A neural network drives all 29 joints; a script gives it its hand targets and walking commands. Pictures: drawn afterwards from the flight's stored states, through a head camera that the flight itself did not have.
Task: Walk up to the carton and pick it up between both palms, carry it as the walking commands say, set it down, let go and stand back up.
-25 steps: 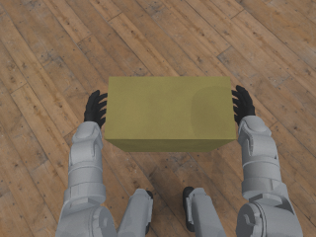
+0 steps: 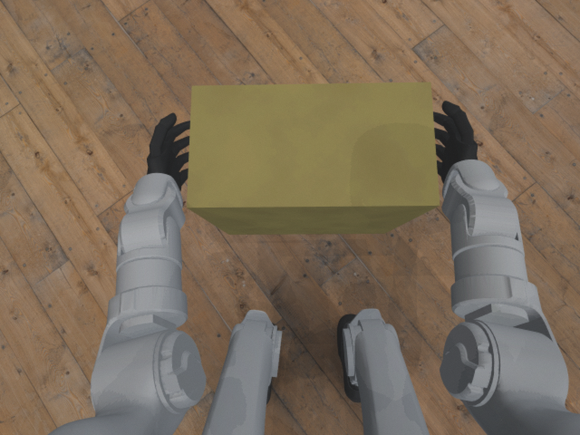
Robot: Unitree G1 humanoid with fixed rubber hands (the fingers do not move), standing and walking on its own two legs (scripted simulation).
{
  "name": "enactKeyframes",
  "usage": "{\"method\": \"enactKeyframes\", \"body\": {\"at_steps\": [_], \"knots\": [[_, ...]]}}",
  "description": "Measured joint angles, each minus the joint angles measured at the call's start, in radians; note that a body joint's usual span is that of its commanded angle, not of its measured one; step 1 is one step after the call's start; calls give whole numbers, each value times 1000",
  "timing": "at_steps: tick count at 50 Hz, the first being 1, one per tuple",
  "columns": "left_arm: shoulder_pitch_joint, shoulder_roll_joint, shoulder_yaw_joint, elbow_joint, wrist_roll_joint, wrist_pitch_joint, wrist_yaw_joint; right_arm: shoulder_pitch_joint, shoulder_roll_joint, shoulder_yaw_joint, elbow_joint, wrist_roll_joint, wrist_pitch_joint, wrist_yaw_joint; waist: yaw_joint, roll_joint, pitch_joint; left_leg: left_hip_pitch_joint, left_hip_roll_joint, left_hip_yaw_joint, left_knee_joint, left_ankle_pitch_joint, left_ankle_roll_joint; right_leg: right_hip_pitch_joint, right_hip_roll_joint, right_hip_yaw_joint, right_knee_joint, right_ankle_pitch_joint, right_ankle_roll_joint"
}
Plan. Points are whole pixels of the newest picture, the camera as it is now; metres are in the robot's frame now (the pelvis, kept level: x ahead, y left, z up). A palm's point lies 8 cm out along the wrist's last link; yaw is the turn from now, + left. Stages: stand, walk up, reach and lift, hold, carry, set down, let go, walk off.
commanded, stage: set down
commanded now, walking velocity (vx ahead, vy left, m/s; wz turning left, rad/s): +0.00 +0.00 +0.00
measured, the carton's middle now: (308, 174) +0.48 +0.01 -0.16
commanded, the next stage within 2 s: none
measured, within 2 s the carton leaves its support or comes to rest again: neither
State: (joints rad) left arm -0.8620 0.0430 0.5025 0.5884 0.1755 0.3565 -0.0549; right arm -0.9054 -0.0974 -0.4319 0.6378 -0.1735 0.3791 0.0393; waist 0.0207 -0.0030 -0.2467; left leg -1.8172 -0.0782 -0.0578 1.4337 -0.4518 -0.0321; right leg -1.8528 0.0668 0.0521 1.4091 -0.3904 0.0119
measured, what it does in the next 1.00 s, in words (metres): lowers itself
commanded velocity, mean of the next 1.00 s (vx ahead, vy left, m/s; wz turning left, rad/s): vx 0.00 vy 0.00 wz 0.00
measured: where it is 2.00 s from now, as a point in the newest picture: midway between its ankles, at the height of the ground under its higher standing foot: (307, 376)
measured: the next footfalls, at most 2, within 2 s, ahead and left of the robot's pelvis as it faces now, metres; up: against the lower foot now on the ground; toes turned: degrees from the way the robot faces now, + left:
none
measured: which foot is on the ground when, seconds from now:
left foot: down 0.00-1.00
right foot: down 0.00-1.00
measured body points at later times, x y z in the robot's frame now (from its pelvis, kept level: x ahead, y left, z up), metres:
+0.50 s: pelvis -0.01 +0.00 -0.08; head +0.29 +0.00 +0.25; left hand +0.49 +0.20 -0.19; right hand +0.50 -0.18 -0.19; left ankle +0.08 +0.12 -0.54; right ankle +0.09 -0.11 -0.54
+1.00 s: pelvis -0.03 +0.00 -0.14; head +0.32 +0.00 +0.14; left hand +0.51 +0.20 -0.28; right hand +0.53 -0.18 -0.29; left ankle +0.08 +0.12 -0.54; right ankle +0.09 -0.11 -0.54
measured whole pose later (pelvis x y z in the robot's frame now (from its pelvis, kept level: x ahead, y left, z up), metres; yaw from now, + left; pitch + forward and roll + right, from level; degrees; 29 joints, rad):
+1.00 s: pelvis -0.03 +0.00 -0.14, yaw +1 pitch +51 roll +1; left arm -1.19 0.20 0.41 0.73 0.04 0.31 0.02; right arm -1.25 -0.27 -0.33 0.81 -0.04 0.32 -0.02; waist 0.02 0.00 -0.02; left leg -2.28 -0.11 -0.04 1.92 -0.53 -0.05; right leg -2.32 0.10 0.05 1.90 -0.46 0.04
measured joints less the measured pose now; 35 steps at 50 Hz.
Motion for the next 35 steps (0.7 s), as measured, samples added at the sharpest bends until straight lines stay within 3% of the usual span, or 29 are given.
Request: {"method": "enactKeyframes", "body": {"at_steps": [35], "knots": [[-225, 109, -58, 91, -93, -21, 56, -240, -117, 62, 118, 89, -36, -43, 1, -3, 121, -369, -23, 16, 369, -65, -12, -371, 23, 3, 366, -59, 21]]}}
